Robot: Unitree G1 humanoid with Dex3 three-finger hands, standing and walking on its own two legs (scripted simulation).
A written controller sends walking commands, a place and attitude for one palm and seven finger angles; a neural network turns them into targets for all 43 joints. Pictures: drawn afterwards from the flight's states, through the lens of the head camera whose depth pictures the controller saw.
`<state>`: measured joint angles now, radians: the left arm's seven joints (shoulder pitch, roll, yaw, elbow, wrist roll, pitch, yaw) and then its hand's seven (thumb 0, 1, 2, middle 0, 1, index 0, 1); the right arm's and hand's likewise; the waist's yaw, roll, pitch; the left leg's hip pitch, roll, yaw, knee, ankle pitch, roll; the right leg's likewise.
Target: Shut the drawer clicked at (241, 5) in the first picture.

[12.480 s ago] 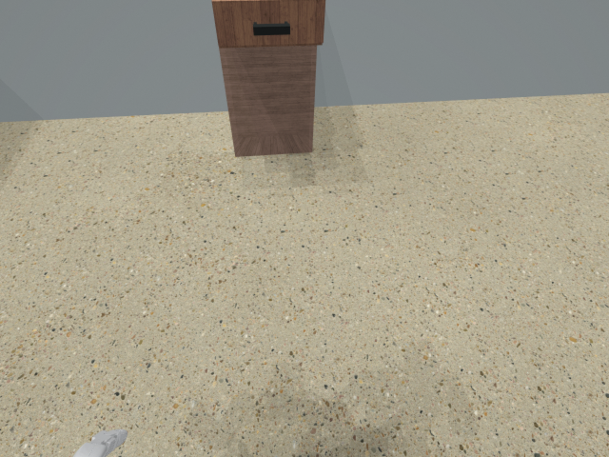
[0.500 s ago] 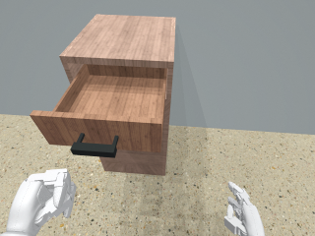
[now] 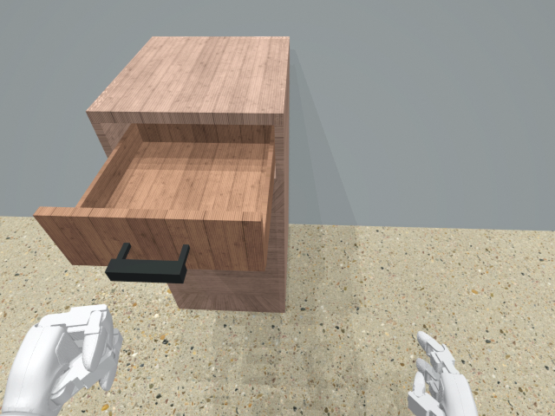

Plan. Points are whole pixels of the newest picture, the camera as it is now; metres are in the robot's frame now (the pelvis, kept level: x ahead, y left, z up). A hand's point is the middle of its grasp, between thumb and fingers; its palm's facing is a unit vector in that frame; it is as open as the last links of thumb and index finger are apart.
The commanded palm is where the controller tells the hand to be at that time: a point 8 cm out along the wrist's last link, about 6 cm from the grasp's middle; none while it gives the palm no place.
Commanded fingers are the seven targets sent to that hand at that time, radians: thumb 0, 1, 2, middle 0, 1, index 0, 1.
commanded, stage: bring the fist close to the handle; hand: left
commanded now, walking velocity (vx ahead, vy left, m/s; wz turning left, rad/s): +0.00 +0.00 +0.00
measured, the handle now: (151, 260) +0.34 +0.26 +0.02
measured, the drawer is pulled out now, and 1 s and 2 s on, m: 0.27 0.27 0.25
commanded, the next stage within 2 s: push the drawer shut in 1.36 s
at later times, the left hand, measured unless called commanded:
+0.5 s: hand (131, 341) +0.19 +0.21 +0.06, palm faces +0.10 -0.99 -0.09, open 3.3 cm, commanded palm +0.16 +0.27 +0.06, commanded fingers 0.00 0.90 0.90 -1.40 -1.60 -1.40 -1.60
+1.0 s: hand (157, 330) +0.23 +0.21 +0.01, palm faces +0.04 -1.00 -0.06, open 3.3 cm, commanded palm +0.20 +0.26 +0.02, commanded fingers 0.00 0.90 0.90 -1.40 -1.60 -1.40 -1.60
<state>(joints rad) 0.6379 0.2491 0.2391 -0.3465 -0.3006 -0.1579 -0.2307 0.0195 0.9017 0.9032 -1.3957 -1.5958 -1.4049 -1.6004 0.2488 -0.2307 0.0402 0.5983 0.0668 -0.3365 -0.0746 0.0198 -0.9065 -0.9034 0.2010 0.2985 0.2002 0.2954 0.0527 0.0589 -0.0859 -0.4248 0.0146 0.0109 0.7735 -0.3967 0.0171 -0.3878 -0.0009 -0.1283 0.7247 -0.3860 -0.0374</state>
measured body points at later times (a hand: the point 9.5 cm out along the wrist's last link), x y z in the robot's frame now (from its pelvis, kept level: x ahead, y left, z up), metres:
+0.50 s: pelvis +0.00 -0.01 -0.01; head +0.03 -0.02 +0.44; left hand +0.18 +0.27 +0.07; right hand +0.18 -0.25 -0.09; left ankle +0.00 +0.11 -0.71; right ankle +0.00 -0.09 -0.71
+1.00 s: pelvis -0.01 +0.01 -0.04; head +0.06 +0.02 +0.41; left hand +0.22 +0.26 +0.02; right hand +0.17 -0.22 -0.12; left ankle +0.00 +0.11 -0.71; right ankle +0.00 -0.09 -0.71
